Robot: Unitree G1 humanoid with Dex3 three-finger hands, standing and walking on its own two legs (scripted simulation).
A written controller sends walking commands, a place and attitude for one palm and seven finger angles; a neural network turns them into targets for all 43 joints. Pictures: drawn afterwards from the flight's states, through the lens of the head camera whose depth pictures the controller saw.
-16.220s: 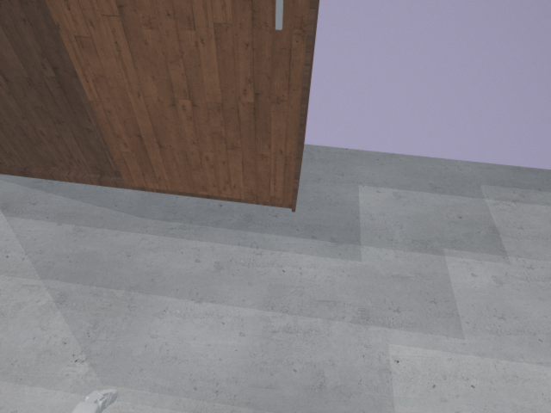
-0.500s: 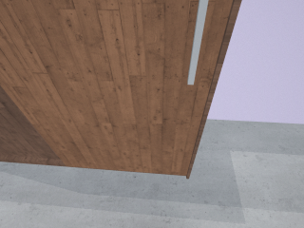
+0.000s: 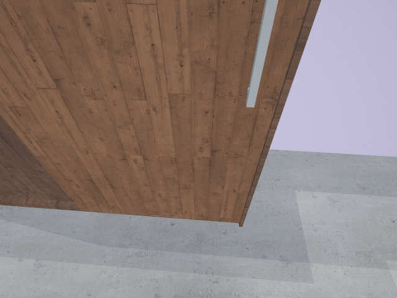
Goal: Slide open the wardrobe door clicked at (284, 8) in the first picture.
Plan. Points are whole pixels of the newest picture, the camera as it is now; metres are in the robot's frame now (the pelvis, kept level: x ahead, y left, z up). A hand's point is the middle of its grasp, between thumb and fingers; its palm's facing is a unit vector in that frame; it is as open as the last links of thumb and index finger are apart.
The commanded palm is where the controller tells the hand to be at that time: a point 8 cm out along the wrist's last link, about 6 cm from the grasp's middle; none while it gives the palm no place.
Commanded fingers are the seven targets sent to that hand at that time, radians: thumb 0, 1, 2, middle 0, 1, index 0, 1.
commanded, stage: look again from close up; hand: right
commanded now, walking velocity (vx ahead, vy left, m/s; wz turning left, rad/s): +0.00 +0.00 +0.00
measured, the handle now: (260, 46) +0.55 -0.09 +0.23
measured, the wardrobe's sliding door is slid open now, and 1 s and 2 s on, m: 0.00 0.00 0.00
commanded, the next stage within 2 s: shuffle to correct the standing spot in 0.84 s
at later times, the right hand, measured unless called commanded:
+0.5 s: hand out of the picture +0.03 -0.14 -0.18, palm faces +0.00 +0.98 -0.19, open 7.3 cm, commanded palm none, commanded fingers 0.00 -0.90 -0.90 0.20 0.30 0.20 0.30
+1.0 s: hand out of the picture +0.03 -0.13 -0.18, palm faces +0.00 +0.98 -0.18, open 7.3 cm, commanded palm none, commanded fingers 0.00 -0.90 -0.90 0.20 0.30 0.20 0.30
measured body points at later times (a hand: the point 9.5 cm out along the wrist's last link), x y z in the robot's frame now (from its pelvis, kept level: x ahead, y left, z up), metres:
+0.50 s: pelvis +0.02 +0.03 +0.00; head +0.04 +0.02 +0.45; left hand +0.01 +0.25 -0.16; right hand +0.03 -0.19 -0.16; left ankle +0.01 +0.15 -0.74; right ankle +0.03 -0.05 -0.74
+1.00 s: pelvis +0.03 +0.03 +0.00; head +0.05 +0.03 +0.45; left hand +0.02 +0.25 -0.16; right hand +0.03 -0.18 -0.16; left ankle +0.01 +0.15 -0.74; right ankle +0.03 -0.05 -0.74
